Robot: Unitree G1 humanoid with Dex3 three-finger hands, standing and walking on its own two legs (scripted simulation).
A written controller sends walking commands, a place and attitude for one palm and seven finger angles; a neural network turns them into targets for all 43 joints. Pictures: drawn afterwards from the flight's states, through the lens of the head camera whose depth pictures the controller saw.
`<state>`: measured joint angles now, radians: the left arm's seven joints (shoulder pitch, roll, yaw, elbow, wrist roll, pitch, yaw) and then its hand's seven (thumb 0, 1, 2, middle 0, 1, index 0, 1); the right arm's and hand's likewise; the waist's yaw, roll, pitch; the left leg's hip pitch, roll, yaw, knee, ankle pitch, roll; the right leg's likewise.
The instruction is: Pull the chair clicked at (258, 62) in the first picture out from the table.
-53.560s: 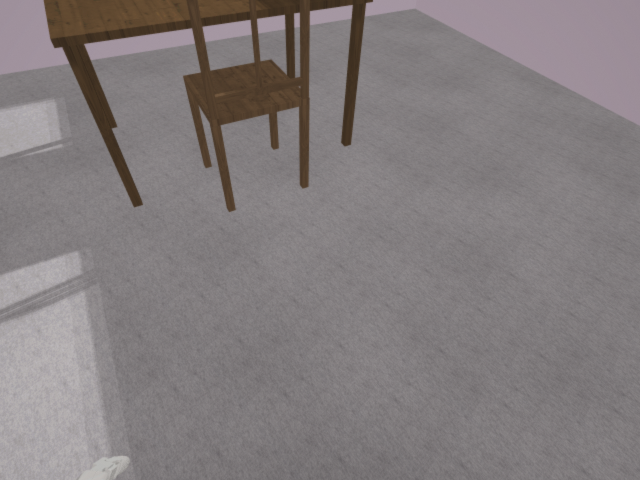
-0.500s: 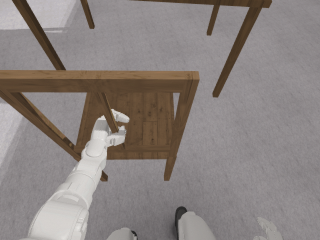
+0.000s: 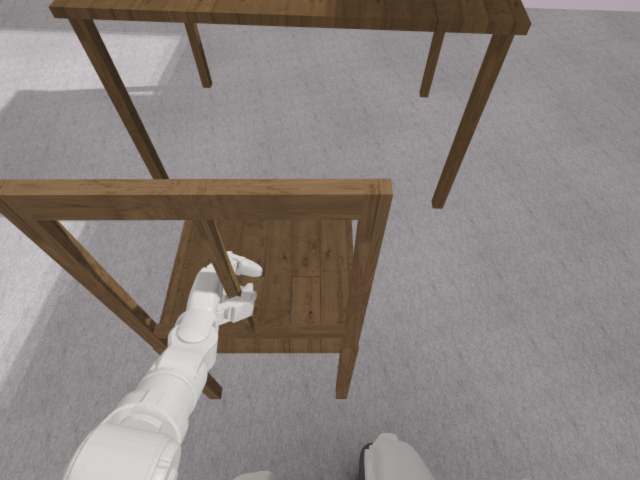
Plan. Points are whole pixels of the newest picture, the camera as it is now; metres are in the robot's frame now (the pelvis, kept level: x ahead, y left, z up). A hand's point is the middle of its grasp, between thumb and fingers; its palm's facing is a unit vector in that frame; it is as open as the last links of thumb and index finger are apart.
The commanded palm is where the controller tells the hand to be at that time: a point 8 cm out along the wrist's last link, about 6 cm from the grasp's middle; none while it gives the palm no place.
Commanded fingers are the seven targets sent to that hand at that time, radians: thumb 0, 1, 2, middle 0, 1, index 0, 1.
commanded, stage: step backward, pulling the chair out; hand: left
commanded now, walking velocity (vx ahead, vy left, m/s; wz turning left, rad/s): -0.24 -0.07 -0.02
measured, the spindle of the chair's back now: (231, 285) +0.37 +0.14 -0.03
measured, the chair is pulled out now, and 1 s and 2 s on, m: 0.55 0.67 0.66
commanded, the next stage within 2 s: stop walking, hand still on the chair in 0.22 s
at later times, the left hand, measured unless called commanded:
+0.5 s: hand (234, 367) +0.26 +0.12 -0.05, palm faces -0.01 -0.98 -0.20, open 5.0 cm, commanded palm +0.25 +0.17 -0.04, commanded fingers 0.00 0.90 0.90 -0.50 -1.45 -0.50 -1.45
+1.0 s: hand (229, 390) +0.23 +0.12 -0.05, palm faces -0.03 -0.98 -0.21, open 5.0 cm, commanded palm +0.22 +0.18 -0.04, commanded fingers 0.00 0.90 0.90 -0.50 -1.45 -0.50 -1.45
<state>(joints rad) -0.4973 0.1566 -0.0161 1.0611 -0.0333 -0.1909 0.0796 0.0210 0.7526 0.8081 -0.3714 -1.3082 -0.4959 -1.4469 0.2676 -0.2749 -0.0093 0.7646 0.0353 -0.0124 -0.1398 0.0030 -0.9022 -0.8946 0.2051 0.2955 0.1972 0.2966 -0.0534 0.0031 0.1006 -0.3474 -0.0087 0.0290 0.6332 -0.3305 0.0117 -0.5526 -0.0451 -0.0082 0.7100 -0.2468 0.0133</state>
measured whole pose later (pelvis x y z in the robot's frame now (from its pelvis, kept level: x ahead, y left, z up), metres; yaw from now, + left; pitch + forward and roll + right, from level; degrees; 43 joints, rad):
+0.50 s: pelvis -0.07 -0.01 +0.00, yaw -2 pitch -1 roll +0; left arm -0.36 0.18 0.01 0.95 -0.04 -0.15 0.09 0.02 0.75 0.80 -0.39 -1.33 -0.49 -1.45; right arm 0.26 -0.23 0.02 0.71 0.03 -0.01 -0.13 0.00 -0.90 -0.89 0.21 0.30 0.20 0.30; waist -0.04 0.01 0.11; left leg -0.36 0.04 0.04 0.63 -0.29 0.00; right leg -0.41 0.00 -0.01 0.59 -0.26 0.00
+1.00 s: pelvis -0.03 -0.01 +0.01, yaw -3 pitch -2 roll +0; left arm -0.06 0.14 -0.02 0.75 -0.01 -0.17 0.08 0.03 0.73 0.83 -0.41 -1.35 -0.50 -1.45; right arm 0.26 -0.21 0.03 0.75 0.01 -0.06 -0.10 0.01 -0.90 -0.89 0.21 0.30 0.20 0.30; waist -0.01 0.03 0.06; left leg -0.24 0.01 0.00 0.53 -0.25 0.00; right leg -0.29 0.00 0.01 0.48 -0.15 0.00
